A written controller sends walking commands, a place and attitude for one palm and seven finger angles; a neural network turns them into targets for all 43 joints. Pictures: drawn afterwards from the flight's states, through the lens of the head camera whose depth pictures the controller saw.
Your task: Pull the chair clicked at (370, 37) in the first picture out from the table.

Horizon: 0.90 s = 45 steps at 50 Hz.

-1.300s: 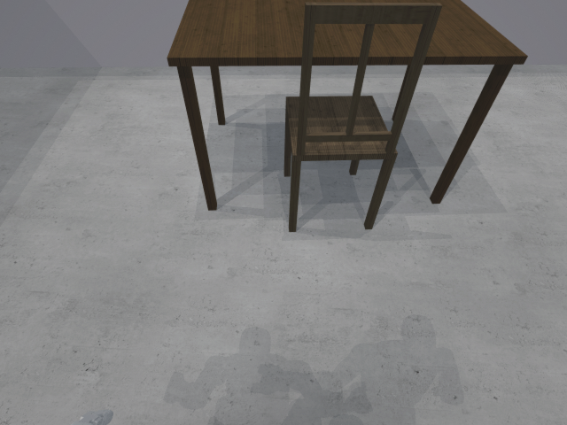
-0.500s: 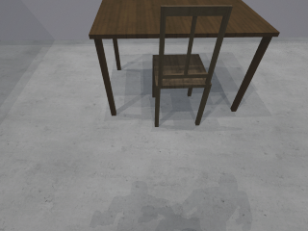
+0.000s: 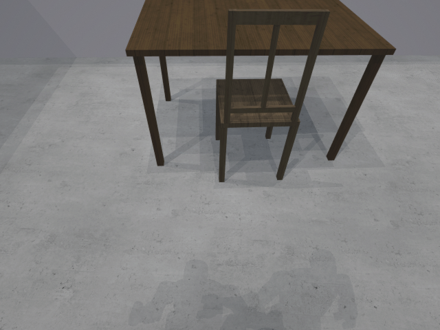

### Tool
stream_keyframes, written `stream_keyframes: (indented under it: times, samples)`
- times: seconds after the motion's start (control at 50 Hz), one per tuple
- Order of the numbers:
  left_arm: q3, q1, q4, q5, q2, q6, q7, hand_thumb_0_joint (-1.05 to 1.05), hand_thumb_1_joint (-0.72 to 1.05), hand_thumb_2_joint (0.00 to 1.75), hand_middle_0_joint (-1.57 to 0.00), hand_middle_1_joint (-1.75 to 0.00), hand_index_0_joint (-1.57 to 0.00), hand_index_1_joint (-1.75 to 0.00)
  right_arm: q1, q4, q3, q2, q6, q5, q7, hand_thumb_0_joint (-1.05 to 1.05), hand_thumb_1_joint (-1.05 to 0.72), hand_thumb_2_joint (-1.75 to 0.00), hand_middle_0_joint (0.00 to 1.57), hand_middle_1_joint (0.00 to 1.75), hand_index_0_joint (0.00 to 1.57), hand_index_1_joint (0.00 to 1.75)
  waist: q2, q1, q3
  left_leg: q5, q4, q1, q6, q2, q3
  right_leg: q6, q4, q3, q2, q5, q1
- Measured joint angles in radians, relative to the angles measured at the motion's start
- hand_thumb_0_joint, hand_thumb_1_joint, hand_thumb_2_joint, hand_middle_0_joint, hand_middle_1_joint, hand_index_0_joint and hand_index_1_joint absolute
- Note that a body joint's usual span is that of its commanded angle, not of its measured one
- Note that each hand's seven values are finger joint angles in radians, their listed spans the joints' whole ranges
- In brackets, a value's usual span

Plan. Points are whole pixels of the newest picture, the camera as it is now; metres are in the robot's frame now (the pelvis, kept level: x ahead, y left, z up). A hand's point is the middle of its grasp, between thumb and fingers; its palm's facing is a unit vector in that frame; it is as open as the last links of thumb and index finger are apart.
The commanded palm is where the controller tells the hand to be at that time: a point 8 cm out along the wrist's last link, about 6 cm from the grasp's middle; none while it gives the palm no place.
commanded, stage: look at it before walking up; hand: left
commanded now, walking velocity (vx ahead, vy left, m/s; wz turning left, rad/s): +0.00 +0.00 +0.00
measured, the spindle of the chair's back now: (269, 70) +1.09 -0.14 -0.06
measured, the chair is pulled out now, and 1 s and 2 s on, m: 0.00 0.00 0.00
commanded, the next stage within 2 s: walk to a spot facing it in 0.14 s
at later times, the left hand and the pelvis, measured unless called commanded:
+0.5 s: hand out of the picture +0.06 +0.23 -0.17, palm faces -0.08 -0.95 -0.29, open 7.4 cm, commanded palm none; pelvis -0.01 +0.00 -0.01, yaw -6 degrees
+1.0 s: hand out of the picture +0.06 +0.17 -0.16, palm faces -0.22 -0.96 -0.19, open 7.4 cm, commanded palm none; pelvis +0.05 -0.02 +0.00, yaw -20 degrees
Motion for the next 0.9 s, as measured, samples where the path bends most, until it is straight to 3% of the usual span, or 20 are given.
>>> stream_keyframes:
  times: [0.3, 0.5, 0.58, 0.62, 0.66, 0.72, 0.8, 0.9]
  samples:
    - [0.001, 0.010, 0.005, 0.001, 0.004, 0.001, 0.000, 0.01, 0.91, 0.90, -0.20, -0.30, -0.20, -0.30, -0.004, 0.002, 0.000, 0.002, 0.000, 0.001, 0.000, 0.01, -0.90, -0.89, 0.20, 0.30, 0.20, 0.30, 0.000, 0.006, 0.004, 0.006, -0.009, 0.005, 0.003, -0.001, 0.004, 0.003, -0.012, 0.004, -0.001, 0.008, 0.005]
    - [0.025, 0.064, -0.070, 0.006, -0.039, 0.057, -0.001, 0.01, 0.91, 0.90, -0.20, -0.29, -0.20, -0.29, 0.007, -0.097, -0.025, 0.063, 0.025, -0.003, -0.017, 0.01, -0.90, -0.89, 0.20, 0.30, 0.20, 0.30, -0.014, 0.017, 0.023, -0.065, 0.122, -0.066, 0.000, 0.024, 0.095, 0.002, 0.162, 0.090, 0.029, -0.043, -0.124]
    - [0.039, 0.087, -0.107, 0.008, -0.071, 0.069, -0.012, 0.01, 0.91, 0.90, -0.20, -0.29, -0.20, -0.29, 0.022, -0.126, -0.033, 0.089, 0.031, -0.006, -0.013, 0.01, -0.90, -0.89, 0.20, 0.30, 0.20, 0.30, -0.013, 0.028, 0.049, -0.103, 0.189, -0.080, -0.006, 0.045, 0.147, 0.013, 0.350, 0.023, 0.010, -0.184, -0.196]
    - [0.044, 0.114, -0.126, 0.012, -0.091, 0.059, -0.022, 0.01, 0.91, 0.90, -0.20, -0.29, -0.20, -0.29, 0.040, -0.132, -0.037, 0.089, 0.037, -0.009, -0.007, 0.01, -0.90, -0.89, 0.20, 0.30, 0.20, 0.30, 0.011, 0.034, 0.044, -0.146, 0.261, -0.102, -0.016, 0.076, 0.160, 0.009, 0.300, -0.014, 0.007, -0.182, -0.165]
    - [0.044, 0.138, -0.137, 0.017, -0.109, 0.036, -0.018, 0.01, 0.91, 0.90, -0.20, -0.29, -0.20, -0.29, 0.054, -0.130, -0.042, 0.090, 0.054, -0.007, -0.002, 0.01, -0.90, -0.89, 0.20, 0.30, 0.20, 0.30, 0.030, 0.035, 0.035, -0.280, 0.462, -0.189, -0.021, 0.082, 0.111, -0.038, 0.310, -0.027, 0.029, -0.143, -0.179]
    - [0.040, 0.179, -0.137, 0.012, -0.139, 0.016, -0.009, 0.01, 0.91, 0.90, -0.20, -0.29, -0.20, -0.30, 0.063, -0.123, -0.049, 0.090, 0.059, -0.011, 0.010, 0.01, -0.90, -0.89, 0.20, 0.30, 0.20, 0.30, 0.041, 0.043, 0.028, -0.223, 0.680, -0.304, -0.018, 0.057, 0.039, -0.068, 0.230, -0.019, 0.052, -0.105, -0.140]
    - [0.036, 0.237, -0.116, 0.009, -0.164, -0.005, -0.011, 0.01, 0.91, 0.90, -0.20, -0.29, -0.20, -0.30, 0.064, -0.141, -0.058, 0.092, 0.037, -0.016, 0.018, 0.01, -0.91, -0.89, 0.20, 0.30, 0.20, 0.30, 0.032, 0.036, 0.012, -0.085, 0.714, -0.386, -0.033, 0.060, 0.029, -0.070, 0.074, 0.021, 0.064, -0.029, -0.074]
    - [0.040, 0.279, -0.094, 0.011, -0.174, -0.022, -0.014, 0.01, 0.91, 0.90, -0.20, -0.30, -0.20, -0.30, 0.054, -0.165, -0.069, 0.093, 0.023, -0.017, 0.018, 0.01, -0.91, -0.89, 0.20, 0.30, 0.20, 0.30, 0.020, 0.039, -0.005, -0.022, 0.650, -0.424, -0.048, 0.075, 0.015, -0.065, -0.020, 0.076, 0.075, 0.003, -0.029]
